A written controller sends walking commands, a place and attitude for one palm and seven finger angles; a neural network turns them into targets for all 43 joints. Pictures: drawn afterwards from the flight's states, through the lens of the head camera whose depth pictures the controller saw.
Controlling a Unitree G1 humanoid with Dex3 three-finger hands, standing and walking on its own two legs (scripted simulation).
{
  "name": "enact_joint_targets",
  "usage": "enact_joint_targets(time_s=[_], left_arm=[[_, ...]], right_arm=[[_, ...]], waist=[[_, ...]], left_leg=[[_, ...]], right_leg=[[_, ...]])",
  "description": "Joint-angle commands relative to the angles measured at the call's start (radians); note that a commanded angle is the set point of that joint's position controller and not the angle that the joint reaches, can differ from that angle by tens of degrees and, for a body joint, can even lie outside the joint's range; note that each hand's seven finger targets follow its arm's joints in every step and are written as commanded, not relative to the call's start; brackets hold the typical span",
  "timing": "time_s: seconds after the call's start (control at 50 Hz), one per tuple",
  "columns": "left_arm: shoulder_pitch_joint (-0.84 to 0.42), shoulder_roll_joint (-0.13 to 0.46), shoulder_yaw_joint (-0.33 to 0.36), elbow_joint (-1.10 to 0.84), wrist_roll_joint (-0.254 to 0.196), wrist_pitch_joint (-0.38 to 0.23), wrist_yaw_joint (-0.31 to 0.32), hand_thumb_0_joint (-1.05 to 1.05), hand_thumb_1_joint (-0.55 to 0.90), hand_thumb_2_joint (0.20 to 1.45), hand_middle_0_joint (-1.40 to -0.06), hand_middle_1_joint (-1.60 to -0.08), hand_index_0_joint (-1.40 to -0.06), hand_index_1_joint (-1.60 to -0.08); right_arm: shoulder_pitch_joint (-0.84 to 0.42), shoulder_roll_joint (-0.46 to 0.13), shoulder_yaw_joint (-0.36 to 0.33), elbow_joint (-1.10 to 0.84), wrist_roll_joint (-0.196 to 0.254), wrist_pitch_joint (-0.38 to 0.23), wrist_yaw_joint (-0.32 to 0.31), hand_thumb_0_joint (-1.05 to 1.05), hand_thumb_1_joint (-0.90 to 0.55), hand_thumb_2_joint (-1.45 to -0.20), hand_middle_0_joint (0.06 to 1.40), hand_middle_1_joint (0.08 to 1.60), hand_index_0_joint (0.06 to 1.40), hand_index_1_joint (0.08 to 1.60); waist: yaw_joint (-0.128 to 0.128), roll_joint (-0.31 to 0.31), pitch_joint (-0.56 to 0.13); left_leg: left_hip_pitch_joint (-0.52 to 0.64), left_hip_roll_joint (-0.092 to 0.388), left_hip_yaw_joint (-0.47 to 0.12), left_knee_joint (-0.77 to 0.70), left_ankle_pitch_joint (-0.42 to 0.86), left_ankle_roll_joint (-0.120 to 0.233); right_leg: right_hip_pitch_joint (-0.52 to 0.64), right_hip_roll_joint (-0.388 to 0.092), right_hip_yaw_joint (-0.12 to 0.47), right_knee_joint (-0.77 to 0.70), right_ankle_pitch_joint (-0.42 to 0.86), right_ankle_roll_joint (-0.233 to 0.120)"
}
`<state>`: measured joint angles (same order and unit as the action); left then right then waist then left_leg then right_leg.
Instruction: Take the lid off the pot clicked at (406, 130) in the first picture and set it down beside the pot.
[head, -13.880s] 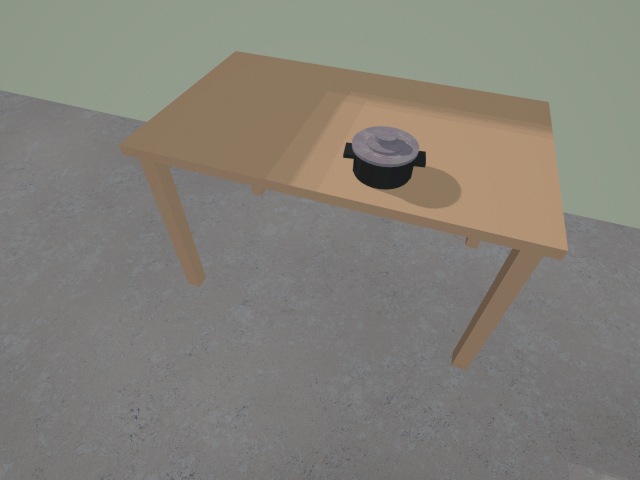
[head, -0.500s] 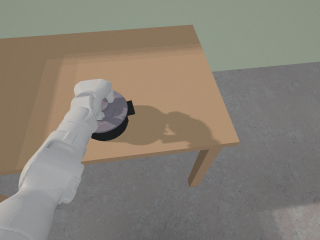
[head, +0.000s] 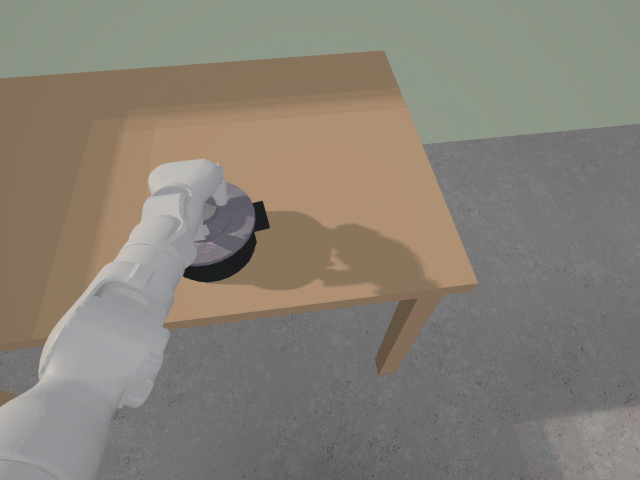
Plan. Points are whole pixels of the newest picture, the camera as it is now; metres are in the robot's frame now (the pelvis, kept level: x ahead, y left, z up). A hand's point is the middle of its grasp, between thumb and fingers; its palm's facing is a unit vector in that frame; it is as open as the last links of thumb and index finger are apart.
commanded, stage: close the fingers and squeeze the knob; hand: left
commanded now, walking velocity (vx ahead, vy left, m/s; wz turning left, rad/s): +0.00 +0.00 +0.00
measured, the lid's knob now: (199, 210) +0.50 +0.14 +0.00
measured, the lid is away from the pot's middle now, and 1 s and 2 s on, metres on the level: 0.00 0.00 0.01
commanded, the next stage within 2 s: lift the lid straight up in 0.10 s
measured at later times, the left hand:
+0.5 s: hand (194, 213) +0.47 +0.14 +0.03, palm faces -0.40 -0.06 -0.91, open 8.0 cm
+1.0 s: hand (184, 199) +0.47 +0.14 +0.06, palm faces -0.38 -0.06 -0.92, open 8.0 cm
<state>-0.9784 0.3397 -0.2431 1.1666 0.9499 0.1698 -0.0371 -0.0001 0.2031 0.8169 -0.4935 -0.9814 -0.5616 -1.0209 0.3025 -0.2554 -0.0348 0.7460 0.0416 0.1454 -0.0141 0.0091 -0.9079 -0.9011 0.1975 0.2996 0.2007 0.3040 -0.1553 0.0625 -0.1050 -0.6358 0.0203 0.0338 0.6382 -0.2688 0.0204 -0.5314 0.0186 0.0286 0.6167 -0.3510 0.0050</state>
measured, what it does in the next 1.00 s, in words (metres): stands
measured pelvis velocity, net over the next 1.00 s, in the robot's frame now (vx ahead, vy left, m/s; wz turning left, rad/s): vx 0.01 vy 0.00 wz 0.01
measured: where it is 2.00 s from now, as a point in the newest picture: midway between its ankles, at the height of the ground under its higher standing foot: outside the picture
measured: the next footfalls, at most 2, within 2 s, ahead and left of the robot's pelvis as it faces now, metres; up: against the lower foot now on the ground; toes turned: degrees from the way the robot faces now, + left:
none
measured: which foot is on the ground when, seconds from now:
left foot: down 0.00-1.00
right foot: down 0.00-1.00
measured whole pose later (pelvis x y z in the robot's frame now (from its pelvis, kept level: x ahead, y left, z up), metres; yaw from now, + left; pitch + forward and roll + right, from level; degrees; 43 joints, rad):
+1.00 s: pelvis +0.01 +0.00 +0.01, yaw +1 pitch +12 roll +0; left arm -0.96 0.35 -0.26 1.07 0.92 0.17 -0.13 0.01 0.22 0.80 -0.50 -0.96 -0.57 -1.01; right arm 0.28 -0.26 -0.03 0.75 0.06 0.11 -0.03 0.01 -0.91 -0.90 0.20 0.30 0.20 0.30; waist -0.13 0.07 -0.09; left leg -0.51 0.01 0.03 0.56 -0.25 0.02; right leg -0.40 0.01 0.02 0.53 -0.33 0.01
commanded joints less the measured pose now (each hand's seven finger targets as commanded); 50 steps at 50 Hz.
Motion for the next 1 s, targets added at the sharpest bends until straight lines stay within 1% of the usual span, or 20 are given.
enact_joint_targets(time_s=[0.0, 0.08, 0.1, 0.14, 0.2, 0.22, 0.24, 0.32, 0.36, 0.4, 0.44, 0.46, 0.5, 0.52, 0.58, 0.64, 0.66, 0.76, 0.84, 0.98], left_arm=[[-0.445, 0.12, 0.019, -0.168, 0.003, -0.014, 0.024, 0.0, 0.546, 0.965, -0.656, -1.061, -0.723, -1.102], [-0.464, 0.158, 0.029, -0.155, 0.008, -0.004, 0.03, 0.0, 0.589, 0.982, -0.672, -1.066, -0.738, -1.112], [-0.468, 0.126, 0.019, -0.181, -0.001, -0.012, 0.026, 0.0, 0.597, 0.985, -0.674, -1.066, -0.739, -1.113], [-0.437, 0.17, 0.042, -0.139, 0.006, -0.008, 0.026, 0.0, 0.609, 0.988, -0.676, -1.067, -0.741, -1.116], [-0.484, 0.114, 0.008, -0.19, 0.0, -0.016, 0.023, 0.0, 0.621, 0.99, -0.677, -1.067, -0.742, -1.118], [-0.454, 0.131, 0.016, -0.147, -0.004, -0.008, 0.023, 0.0, 0.624, 0.99, -0.677, -1.068, -0.742, -1.119], [-0.51, 0.211, 0.065, -0.208, 0.005, -0.014, 0.03, 0.0, 0.626, 0.99, -0.678, -1.068, -0.742, -1.119], [-0.503, 0.172, 0.037, -0.209, -0.01, -0.015, 0.024, 0.0, 0.631, 0.991, -0.678, -1.068, -0.743, -1.12], [-0.545, 0.206, 0.048, -0.226, -0.01, -0.01, 0.026, 0.0, 0.632, 0.991, -0.678, -1.068, -0.743, -1.121], [-0.566, 0.261, 0.093, -0.29, -0.007, -0.025, 0.028, 0.0, 0.632, 0.991, -0.678, -1.068, -0.743, -1.121], [-0.544, 0.255, 0.083, -0.293, 0.002, -0.028, 0.022, 0.0, 0.633, 0.991, -0.678, -1.068, -0.743, -1.121], [-0.516, 0.187, 0.034, -0.264, -0.002, -0.021, 0.018, 0.0, 0.633, 0.991, -0.678, -1.068, -0.743, -1.121], [-0.507, 0.178, 0.035, -0.245, 0.005, -0.021, 0.015, 0.0, 0.633, 0.992, -0.678, -1.068, -0.743, -1.121], [-0.515, 0.221, 0.059, -0.223, 0.005, -0.014, 0.017, 0.0, 0.634, 0.992, -0.678, -1.068, -0.743, -1.121], [-0.565, 0.298, 0.108, -0.292, -0.004, -0.014, 0.021, 0.0, 0.634, 0.992, -0.678, -1.068, -0.743, -1.121], [-0.541, 0.284, 0.099, -0.346, 0.006, -0.031, 0.011, 0.0, 0.634, 0.992, -0.678, -1.068, -0.743, -1.121], [-0.511, 0.216, 0.049, -0.295, 0.002, -0.02, 0.004, 0.0, 0.634, 0.992, -0.678, -1.068, -0.743, -1.121], [-0.511, 0.21, 0.046, -0.252, -0.019, 0.006, -0.011, 0.0, 0.634, 0.992, -0.678, -1.068, -0.743, -1.121], [-0.578, 0.235, 0.059, -0.366, -0.02, -0.019, -0.03, 0.0, 0.634, 0.992, -0.678, -1.068, -0.743, -1.121], [-0.589, 0.231, 0.046, -0.296, -0.012, 0.006, -0.03, 0.0, 0.634, 0.992, -0.678, -1.068, -0.743, -1.121]], right_arm=[[0.086, -0.151, -0.054, -0.062, 0.003, -0.015, -0.009, 0.0, -0.9, -0.9, 0.2, 0.3, 0.2, 0.3], [0.088, -0.157, -0.048, -0.058, 0.004, -0.013, -0.01, 0.0, -0.9, -0.9, 0.2, 0.3, 0.2, 0.3], [0.08, -0.151, -0.051, -0.063, 0.003, -0.017, -0.01, 0.0, -0.9, -0.9, 0.2, 0.3, 0.2, 0.3], [0.092, -0.158, -0.047, -0.058, 0.003, -0.013, -0.012, 0.0, -0.9, -0.9, 0.2, 0.3, 0.2, 0.3], [0.082, -0.151, -0.052, -0.062, 0.005, -0.017, -0.011, 0.0, -0.9, -0.9, 0.2, 0.3, 0.2, 0.3], [0.09, -0.154, -0.05, -0.058, 0.002, -0.017, -0.011, 0.0, -0.9, -0.9, 0.2, 0.3, 0.2, 0.3], [0.099, -0.16, -0.049, -0.056, 0.003, -0.017, -0.014, 0.0, -0.9, -0.9, 0.2, 0.3, 0.2, 0.3], [0.09, -0.149, -0.047, -0.061, 0.004, -0.025, -0.02, 0.0, -0.9, -0.9, 0.2, 0.3, 0.2, 0.3], [0.09, -0.149, -0.045, -0.058, 0.009, -0.031, -0.023, 0.0, -0.9, -0.9, 0.2, 0.3, 0.2, 0.3], [0.086, -0.15, -0.044, -0.068, 0.011, -0.042, -0.03, 0.0, -0.9, -0.9, 0.2, 0.3, 0.2, 0.3], [0.09, -0.15, -0.044, -0.065, 0.01, -0.043, -0.027, 0.0, -0.9, -0.9, 0.2, 0.3, 0.2, 0.3], [0.082, -0.141, -0.045, -0.067, 0.011, -0.045, -0.024, 0.0, -0.9, -0.9, 0.2, 0.3, 0.2, 0.3], [0.083, -0.145, -0.047, -0.059, 0.014, -0.049, -0.025, 0.0, -0.9, -0.9, 0.2, 0.3, 0.2, 0.3], [0.091, -0.155, -0.045, -0.051, 0.013, -0.046, -0.025, 0.0, -0.9, -0.9, 0.2, 0.3, 0.2, 0.3], [0.082, -0.153, -0.04, -0.065, 0.015, -0.055, -0.031, 0.0, -0.9, -0.9, 0.2, 0.3, 0.2, 0.3], [0.074, -0.146, -0.043, -0.073, 0.012, -0.061, -0.033, 0.0, -0.9, -0.9, 0.2, 0.3, 0.2, 0.3], [0.067, -0.14, -0.044, -0.07, 0.012, -0.06, -0.029, 0.0, -0.9, -0.9, 0.2, 0.3, 0.2, 0.3], [0.056, -0.153, -0.043, -0.064, 0.018, -0.052, -0.021, 0.0, -0.9, -0.9, 0.2, 0.3, 0.2, 0.3], [0.05, -0.151, -0.045, -0.074, 0.016, -0.061, -0.023, 0.0, -0.9, -0.9, 0.2, 0.3, 0.2, 0.3], [0.032, -0.156, -0.032, -0.066, 0.024, -0.06, -0.032, 0.0, -0.9, -0.9, 0.2, 0.3, 0.2, 0.3]], waist=[[-0.022, -0.046, -0.419], [-0.025, -0.046, -0.39], [-0.022, -0.019, -0.412], [-0.02, -0.043, -0.398], [-0.029, -0.026, -0.411], [-0.025, -0.031, -0.386], [-0.024, -0.038, -0.439], [-0.025, -0.03, -0.446], [-0.03, -0.045, -0.43], [-0.013, -0.032, -0.494], [-0.01, 0.002, -0.491], [-0.012, 0.014, -0.449], [-0.017, -0.02, -0.42], [-0.018, -0.033, -0.387], [-0.008, -0.036, -0.45], [0.008, 0.024, -0.52], [0.0, 0.018, -0.457], [-0.005, -0.047, -0.375], [0.005, -0.005, -0.482], [0.0, -0.069, -0.373]], left_leg=[[0.433, -0.018, -0.009, 0.002, 0.398, 0.049], [0.398, -0.021, -0.007, -0.007, 0.339, 0.048], [0.427, -0.022, -0.005, -0.005, 0.369, 0.049], [0.407, -0.022, -0.008, -0.003, 0.357, 0.048], [0.438, -0.02, -0.008, -0.006, 0.37, 0.051], [0.421, -0.021, -0.008, -0.005, 0.347, 0.05], [0.437, -0.019, -0.013, -0.008, 0.36, 0.051], [0.452, -0.026, -0.006, -0.009, 0.379, 0.054], [0.443, -0.024, -0.003, -0.021, 0.35, 0.057], [0.476, -0.029, -0.008, -0.026, 0.403, 0.059], [0.505, -0.029, -0.011, -0.025, 0.429, 0.055], [0.502, -0.027, -0.009, -0.028, 0.429, 0.052], [0.492, -0.025, -0.007, -0.03, 0.431, 0.056], [0.469, -0.023, -0.008, -0.033, 0.396, 0.055], [0.47, -0.033, -0.003, -0.049, 0.366, 0.059], [0.555, -0.034, -0.011, -0.041, 0.468, 0.055], [0.536, -0.03, -0.004, -0.041, 0.45, 0.052], [0.486, -0.03, 0.0, -0.057, 0.394, 0.055], [0.586, -0.034, -0.017, -0.052, 0.476, 0.058], [0.518, -0.032, -0.018, -0.081, 0.368, 0.056]], right_leg=[[0.009, 0.042, -0.062, -0.064, 0.451, -0.035], [0.013, 0.041, -0.062, -0.066, 0.42, -0.033], [0.011, 0.041, -0.058, -0.069, 0.435, -0.035], [0.013, 0.042, -0.061, -0.065, 0.426, -0.034], [-0.003, 0.043, -0.061, -0.072, 0.427, -0.034], [0.003, 0.043, -0.065, -0.072, 0.405, -0.034], [0.032, 0.041, -0.056, -0.071, 0.436, -0.032], [0.061, 0.04, -0.055, -0.08, 0.472, -0.03], [0.075, 0.038, -0.052, -0.088, 0.464, -0.026], [0.118, 0.038, -0.044, -0.088, 0.522, -0.029], [0.104, 0.039, -0.047, -0.09, 0.534, -0.03], [0.083, 0.038, -0.057, -0.093, 0.506, -0.032], [0.067, 0.042, -0.055, -0.103, 0.507, -0.032], [0.068, 0.041, -0.059, -0.103, 0.49, -0.031], [0.139, 0.034, -0.045, -0.108, 0.513, -0.027], [0.143, 0.035, -0.047, -0.104, 0.564, -0.032], [0.115, 0.034, -0.055, -0.11, 0.537, -0.031], [0.11, 0.033, -0.059, -0.12, 0.511, -0.029], [0.129, 0.033, -0.054, -0.117, 0.556, -0.029], [0.103, 0.033, -0.064, -0.13, 0.474, -0.029]])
